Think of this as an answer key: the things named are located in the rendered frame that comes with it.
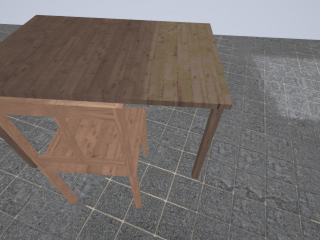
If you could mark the table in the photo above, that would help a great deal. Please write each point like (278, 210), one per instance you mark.
(126, 61)

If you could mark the chair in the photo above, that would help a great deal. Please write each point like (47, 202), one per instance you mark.
(95, 138)

